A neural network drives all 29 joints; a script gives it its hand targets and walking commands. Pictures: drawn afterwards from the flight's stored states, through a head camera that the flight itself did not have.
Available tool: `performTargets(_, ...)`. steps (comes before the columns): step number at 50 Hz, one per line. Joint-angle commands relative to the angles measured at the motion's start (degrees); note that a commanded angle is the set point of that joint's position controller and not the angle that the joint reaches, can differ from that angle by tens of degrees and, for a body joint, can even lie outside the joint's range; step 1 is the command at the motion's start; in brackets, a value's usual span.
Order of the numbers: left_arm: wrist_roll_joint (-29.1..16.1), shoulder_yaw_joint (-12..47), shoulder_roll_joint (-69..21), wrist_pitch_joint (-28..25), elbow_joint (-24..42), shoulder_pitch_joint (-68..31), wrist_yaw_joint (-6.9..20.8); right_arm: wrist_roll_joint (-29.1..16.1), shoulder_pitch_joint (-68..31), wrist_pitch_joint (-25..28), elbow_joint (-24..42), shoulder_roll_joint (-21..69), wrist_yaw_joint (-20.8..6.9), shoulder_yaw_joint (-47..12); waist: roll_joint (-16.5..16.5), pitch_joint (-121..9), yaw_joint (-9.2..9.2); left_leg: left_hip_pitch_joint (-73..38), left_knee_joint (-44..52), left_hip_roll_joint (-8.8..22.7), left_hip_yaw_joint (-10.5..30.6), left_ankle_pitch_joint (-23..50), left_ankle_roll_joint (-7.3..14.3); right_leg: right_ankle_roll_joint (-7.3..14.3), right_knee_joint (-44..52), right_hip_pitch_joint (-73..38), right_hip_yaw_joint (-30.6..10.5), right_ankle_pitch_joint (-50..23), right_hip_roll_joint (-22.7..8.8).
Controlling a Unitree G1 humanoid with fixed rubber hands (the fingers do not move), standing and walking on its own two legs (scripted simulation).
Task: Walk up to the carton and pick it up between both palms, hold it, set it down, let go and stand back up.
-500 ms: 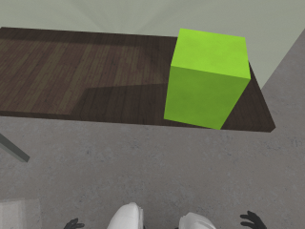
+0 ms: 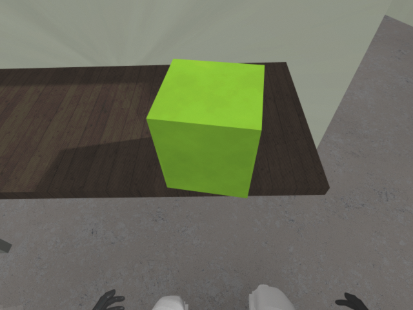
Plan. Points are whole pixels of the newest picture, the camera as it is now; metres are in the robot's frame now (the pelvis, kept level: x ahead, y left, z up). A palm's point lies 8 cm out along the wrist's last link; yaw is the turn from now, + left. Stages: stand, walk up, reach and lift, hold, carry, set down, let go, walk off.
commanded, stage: walk up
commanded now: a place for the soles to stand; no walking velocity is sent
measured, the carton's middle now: (211, 131) +0.49 +0.00 +0.03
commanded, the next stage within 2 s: reach and lift in 1.94 s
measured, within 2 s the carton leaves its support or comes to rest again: neither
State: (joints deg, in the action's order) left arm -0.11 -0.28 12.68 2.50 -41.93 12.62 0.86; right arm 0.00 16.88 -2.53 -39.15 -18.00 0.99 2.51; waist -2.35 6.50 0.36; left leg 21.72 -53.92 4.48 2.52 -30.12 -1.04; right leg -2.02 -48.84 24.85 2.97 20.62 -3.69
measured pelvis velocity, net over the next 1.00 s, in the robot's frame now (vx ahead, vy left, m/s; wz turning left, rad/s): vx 0.04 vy -0.01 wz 0.09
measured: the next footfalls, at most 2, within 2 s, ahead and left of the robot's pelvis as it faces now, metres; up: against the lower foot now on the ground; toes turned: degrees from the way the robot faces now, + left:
none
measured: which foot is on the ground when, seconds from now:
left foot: down 0.00-1.00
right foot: down 0.00-1.00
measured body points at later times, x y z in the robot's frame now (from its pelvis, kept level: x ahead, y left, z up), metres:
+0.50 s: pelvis +0.01 -0.01 +0.03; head +0.02 +0.00 +0.48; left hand +0.15 +0.25 -0.07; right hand +0.12 -0.26 -0.09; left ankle +0.00 +0.14 -0.69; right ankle +0.06 -0.15 -0.69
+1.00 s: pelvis +0.04 -0.01 +0.03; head +0.04 +0.00 +0.48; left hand +0.07 +0.26 -0.09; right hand +0.14 -0.25 -0.09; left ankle +0.00 +0.14 -0.69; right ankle +0.06 -0.15 -0.69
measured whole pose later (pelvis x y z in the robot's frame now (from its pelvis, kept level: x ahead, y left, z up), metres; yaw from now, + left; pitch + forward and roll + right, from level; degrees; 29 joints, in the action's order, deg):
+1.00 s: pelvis +0.04 -0.01 +0.03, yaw +5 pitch -1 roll -1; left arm 0.9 -1.0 14.7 0.4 -41.9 21.9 0.9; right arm 0.7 19.3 -0.8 -42.7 -13.4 -1.6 1.3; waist -0.5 0.9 -0.9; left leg 13.7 -36.8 1.4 6.0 -22.3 -2.7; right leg -2.2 -35.7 15.8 6.4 18.4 -5.1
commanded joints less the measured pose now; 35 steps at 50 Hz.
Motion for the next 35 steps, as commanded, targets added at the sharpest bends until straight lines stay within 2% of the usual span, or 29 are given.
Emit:
performTargets(1,0.3,-3.6,14.6,-2.1,8.0,-5.3,-0.8,0.2,6.7,3.6,4.4,-5.4,-0.1,1.8,14.4,-7.5,2.17,-6.9,16.7,0.0,-0.9,13.8,1.8,8.4,21.8,-0.2,-15.2,-4.6,-10.1)
performTargets(2,0.1,-3.2,12.9,-2.2,8.3,-4.2,-0.4,0.6,5.7,4.0,4.6,-6.7,-0.2,1.9,12.8,-8.9,1.61,-8.5,20.3,0.9,1.8,18.9,2.6,6.9,18.7,-1.7,-12.9,-9.4,-8.8)
performTargets(3,-0.4,-2.9,11.7,-2.5,9.0,-3.0,-0.2,0.7,3.2,4.1,5.1,-8.1,-0.3,2.0,11.6,-11.1,0.19,-8.4,20.2,2.2,5.2,23.8,3.4,5.7,16.6,-4.2,-9.6,-13.6,-6.6)
performTargets(4,-0.6,-2.7,10.9,-2.6,8.9,-2.3,-0.4,-0.1,0.6,4.0,5.2,-8.4,-0.7,1.9,9.7,-12.8,-1.24,-5.9,18.3,1.2,5.5,25.2,3.7,5.2,16.9,-8.5,-7.0,-15.3,-4.8)
performTargets(5,-0.5,-2.7,11.5,-2.8,8.5,-1.6,-0.5,-0.3,-0.6,3.9,5.3,-7.4,-0.9,1.4,9.3,-13.9,-1.35,-5.0,17.0,0.4,3.7,24.6,3.1,5.6,17.6,-11.3,-7.9,-17.3,-5.9)
performTargets(7,-0.6,-3.2,13.9,-3.1,8.5,-1.1,-0.6,0.4,-0.1,3.3,5.4,-6.2,-0.9,1.0,10.7,-15.1,-0.39,-7.6,16.4,-0.4,1.4,21.9,2.0,7.6,19.4,-11.2,-11.5,-20.1,-8.9)
performTargets(10,-0.5,-2.8,13.4,-2.9,9.7,-2.3,-0.5,0.4,-0.1,3.1,4.5,-6.4,-0.9,0.8,9.2,-13.5,-0.20,-8.1,18.3,0.0,1.8,23.7,2.2,7.9,19.7,-10.9,-8.8,-22.6,-8.7)
performTargets(15,-0.6,-2.5,13.0,-2.6,10.4,-2.6,-0.4,-0.1,-0.6,3.1,3.6,-6.2,-1.5,0.7,6.6,-11.0,-0.21,-7.7,22.1,0.6,2.9,22.6,2.9,6.2,20.9,-9.0,-6.3,-13.1,-6.8)
performTargets(18,-0.4,-2.6,12.8,-2.6,10.3,-2.6,-0.4,-0.5,-1.4,3.4,3.4,-6.7,-2.0,0.7,3.7,-9.9,-0.50,-5.5,24.3,0.8,3.7,21.6,3.3,5.2,20.6,-10.4,-4.2,-9.8,-5.3)
performTargets(24,-0.4,-2.7,12.3,-2.8,9.8,-2.4,-0.4,-0.7,-2.6,3.5,3.5,-7.0,-2.3,1.1,2.0,-6.6,-0.79,-1.6,27.3,0.8,5.1,16.5,3.8,4.5,21.6,-10.9,-3.0,-4.3,-4.3)
performTargets(28,-0.1,-2.8,12.0,-3.1,9.2,-1.3,-0.5,-0.8,-2.2,3.7,3.3,-7.0,-2.5,1.2,-0.2,-6.3,-0.73,-0.3,28.2,0.6,5.4,14.7,3.9,4.3,21.8,-12.0,-2.5,-4.1,-4.1)
performTargets(31,0.0,-3.1,11.9,-3.2,8.8,-0.4,-0.5,-0.6,-2.2,3.6,3.5,-6.9,-2.5,1.4,-0.3,-6.1,-0.74,-0.2,29.1,0.5,6.1,12.1,4.2,4.1,21.9,-11.5,-2.1,-2.0,-3.8)
performTargets(35,0.2,-2.9,11.6,-3.4,8.0,0.8,-0.5,-0.5,-2.3,3.6,3.6,-7.1,-2.4,1.5,-1.6,-6.5,-0.80,-0.3,29.2,0.5,6.7,14.1,4.3,3.7,21.3,-12.4,-1.1,-4.6,-3.5)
